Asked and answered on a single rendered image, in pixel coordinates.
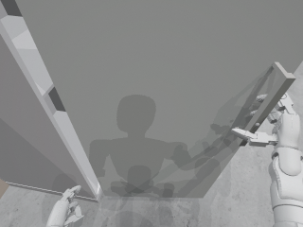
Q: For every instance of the right robot forearm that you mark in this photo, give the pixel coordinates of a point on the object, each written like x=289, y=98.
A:
x=286, y=189

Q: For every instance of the left robot hand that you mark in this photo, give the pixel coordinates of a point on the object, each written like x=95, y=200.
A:
x=60, y=214

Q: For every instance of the fridge door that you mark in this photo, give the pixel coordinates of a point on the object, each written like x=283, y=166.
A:
x=153, y=88

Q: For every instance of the handle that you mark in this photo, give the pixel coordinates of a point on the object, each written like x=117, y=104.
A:
x=281, y=86

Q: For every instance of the right robot hand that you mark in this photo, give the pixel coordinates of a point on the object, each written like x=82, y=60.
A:
x=287, y=127

